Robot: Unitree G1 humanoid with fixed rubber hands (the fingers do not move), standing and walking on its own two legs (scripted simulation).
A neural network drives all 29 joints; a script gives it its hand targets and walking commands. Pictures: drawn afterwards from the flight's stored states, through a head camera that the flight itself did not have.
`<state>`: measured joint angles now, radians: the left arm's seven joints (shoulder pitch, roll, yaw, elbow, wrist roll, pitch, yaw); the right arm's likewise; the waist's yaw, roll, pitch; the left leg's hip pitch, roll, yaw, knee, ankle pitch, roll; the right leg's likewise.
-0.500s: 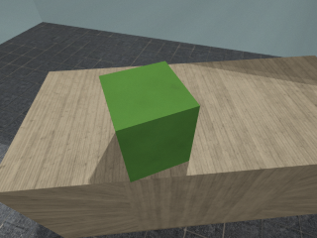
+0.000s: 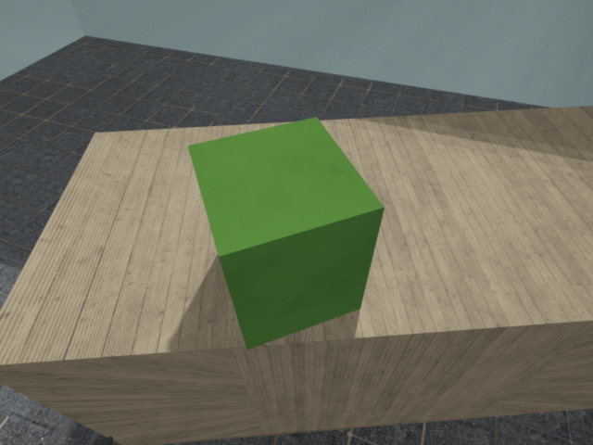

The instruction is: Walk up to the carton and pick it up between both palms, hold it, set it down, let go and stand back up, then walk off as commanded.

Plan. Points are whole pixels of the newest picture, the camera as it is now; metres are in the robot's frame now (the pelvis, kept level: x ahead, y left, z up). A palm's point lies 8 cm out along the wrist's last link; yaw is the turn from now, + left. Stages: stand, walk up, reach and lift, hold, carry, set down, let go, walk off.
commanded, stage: walk up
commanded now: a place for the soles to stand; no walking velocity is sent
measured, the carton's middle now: (281, 234) +0.42 +0.06 +0.04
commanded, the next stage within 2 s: reach and lift in 0.90 s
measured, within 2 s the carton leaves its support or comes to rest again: neither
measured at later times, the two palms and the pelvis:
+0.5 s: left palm out of the picture +0.10 +0.31 -0.09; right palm out of the picture +0.07 -0.33 -0.08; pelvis +0.00 +0.00 +0.00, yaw +0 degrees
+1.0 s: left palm out of the picture +0.10 +0.31 -0.10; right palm out of the picture +0.08 -0.32 -0.09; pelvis -0.01 +0.00 -0.01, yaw +0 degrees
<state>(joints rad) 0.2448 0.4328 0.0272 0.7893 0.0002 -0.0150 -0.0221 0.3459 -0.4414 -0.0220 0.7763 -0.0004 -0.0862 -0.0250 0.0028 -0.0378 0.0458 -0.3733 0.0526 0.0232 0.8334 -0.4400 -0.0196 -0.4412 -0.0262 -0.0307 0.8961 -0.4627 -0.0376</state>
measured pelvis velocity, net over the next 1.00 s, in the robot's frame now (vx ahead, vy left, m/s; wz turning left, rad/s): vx -0.01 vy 0.00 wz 0.01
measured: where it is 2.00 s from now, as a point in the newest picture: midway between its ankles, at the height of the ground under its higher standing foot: outside the picture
